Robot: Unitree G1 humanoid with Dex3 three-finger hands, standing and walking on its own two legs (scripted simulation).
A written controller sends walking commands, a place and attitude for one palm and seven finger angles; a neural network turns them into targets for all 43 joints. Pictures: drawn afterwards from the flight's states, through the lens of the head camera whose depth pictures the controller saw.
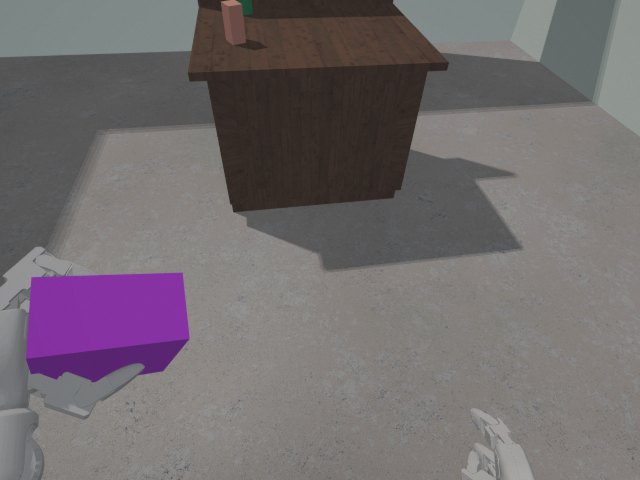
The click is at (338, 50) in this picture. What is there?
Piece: table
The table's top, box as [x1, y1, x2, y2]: [188, 3, 448, 81]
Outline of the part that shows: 448,62 392,3 252,6 253,12 249,15 243,15 246,42 236,45 232,45 225,39 221,7 199,7 188,68 189,80 191,81 446,70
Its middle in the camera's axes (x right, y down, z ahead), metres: -0.05 -0.81 +1.53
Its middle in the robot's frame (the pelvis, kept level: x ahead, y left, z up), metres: +1.68 +0.14 -0.08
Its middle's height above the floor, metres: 0.70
